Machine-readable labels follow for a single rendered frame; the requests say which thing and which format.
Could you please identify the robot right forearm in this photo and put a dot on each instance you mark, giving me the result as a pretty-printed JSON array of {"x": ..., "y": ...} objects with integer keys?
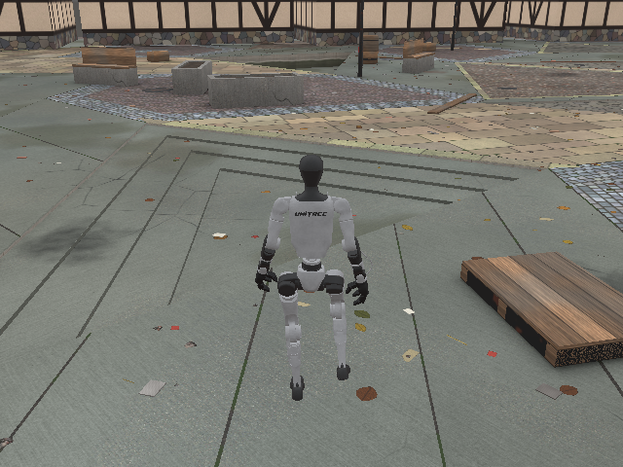
[{"x": 356, "y": 263}]

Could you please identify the robot left forearm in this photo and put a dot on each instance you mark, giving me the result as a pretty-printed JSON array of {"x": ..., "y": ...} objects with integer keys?
[{"x": 266, "y": 258}]

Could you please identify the robot torso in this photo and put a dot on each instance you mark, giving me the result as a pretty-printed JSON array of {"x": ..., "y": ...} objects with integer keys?
[{"x": 311, "y": 227}]

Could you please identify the left robot hand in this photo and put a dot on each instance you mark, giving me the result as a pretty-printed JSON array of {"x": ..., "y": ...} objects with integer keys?
[{"x": 269, "y": 276}]

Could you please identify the right robot hand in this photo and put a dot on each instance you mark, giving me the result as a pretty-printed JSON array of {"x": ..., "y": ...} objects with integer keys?
[{"x": 362, "y": 289}]

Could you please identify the left robot shin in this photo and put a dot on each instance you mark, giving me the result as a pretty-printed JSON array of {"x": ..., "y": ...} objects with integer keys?
[{"x": 294, "y": 357}]

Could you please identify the robot left upper arm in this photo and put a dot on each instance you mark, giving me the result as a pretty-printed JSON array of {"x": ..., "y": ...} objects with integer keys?
[{"x": 280, "y": 207}]

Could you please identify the robot right upper arm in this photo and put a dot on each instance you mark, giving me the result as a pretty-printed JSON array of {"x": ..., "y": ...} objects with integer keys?
[{"x": 342, "y": 206}]

